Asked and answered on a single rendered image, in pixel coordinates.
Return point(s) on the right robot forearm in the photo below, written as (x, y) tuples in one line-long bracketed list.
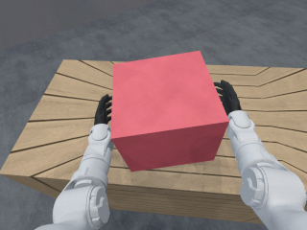
[(248, 149)]

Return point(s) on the right robot hand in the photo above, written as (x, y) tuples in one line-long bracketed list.
[(229, 98)]

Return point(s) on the carton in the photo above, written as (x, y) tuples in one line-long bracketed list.
[(166, 112)]

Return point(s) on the robot left upper arm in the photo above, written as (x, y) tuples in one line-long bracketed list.
[(84, 208)]

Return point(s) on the robot right upper arm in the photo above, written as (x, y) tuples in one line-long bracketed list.
[(276, 196)]

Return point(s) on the pedestal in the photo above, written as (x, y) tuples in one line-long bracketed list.
[(52, 144)]

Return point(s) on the left robot forearm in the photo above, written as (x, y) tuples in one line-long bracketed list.
[(96, 160)]

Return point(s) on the left robot hand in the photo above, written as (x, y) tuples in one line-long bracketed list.
[(102, 112)]

